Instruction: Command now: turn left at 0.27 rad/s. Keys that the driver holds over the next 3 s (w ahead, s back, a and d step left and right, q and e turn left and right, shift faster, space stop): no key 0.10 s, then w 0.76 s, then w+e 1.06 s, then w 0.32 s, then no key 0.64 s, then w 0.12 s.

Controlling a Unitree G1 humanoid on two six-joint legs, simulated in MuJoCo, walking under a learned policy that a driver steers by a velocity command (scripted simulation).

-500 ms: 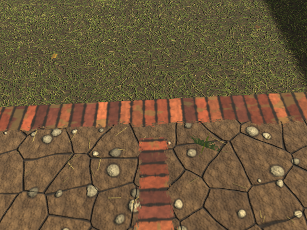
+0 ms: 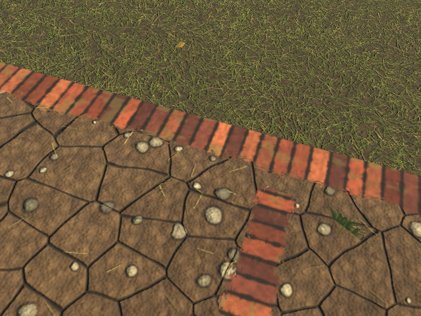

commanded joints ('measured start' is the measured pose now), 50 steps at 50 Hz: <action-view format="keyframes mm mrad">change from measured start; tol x32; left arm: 1 -7 82 15 -52 -11 0 -3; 50 316 -65 -35 163 -43 -139 -19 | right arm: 1 9 -125 -21 -35 -1 -15 -20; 44 -233 -37 12 23 -17 -78 25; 50 341 -266 -69 158 -66 -114 -32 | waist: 1 -18 170 -51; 26 86 -218 -9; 45 -6 -38 55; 50 -153 225 -393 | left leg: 1 127 280 -252 -232 552 138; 5 162 234 -177 -223 634 120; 11 200 270 -357 -426 -217 164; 22 -59 251 -284 -364 -236 162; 27 -549 46 -77 478 -184 55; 38 -534 125 50 366 208 -60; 46 -275 41 75 37 186 25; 50 620 445 -480 -88 -32 191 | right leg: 1 -141 -3 90 133 27 10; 17 -173 17 48 -126 135 -16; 23 274 74 -8 -401 238 -67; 27 375 -344 685 -757 -368 -227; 30 308 -186 398 -760 6 -161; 47 445 -152 145 -484 1210 -151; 49 237 -85 118 -76 965 -127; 50 -111 57 52 308 360 -84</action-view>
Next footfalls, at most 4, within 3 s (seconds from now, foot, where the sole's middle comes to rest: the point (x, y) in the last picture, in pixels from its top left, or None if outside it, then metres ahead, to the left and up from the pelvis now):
0.48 right None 0.12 -0.12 -0.77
0.98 left None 0.46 0.06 -0.77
1.52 right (254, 245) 0.71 -0.14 -0.77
2.06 left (252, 162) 1.07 -0.14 -0.77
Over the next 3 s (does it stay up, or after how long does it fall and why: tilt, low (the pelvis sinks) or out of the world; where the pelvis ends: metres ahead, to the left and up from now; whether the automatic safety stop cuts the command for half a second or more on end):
stays up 1.09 -0.29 0.01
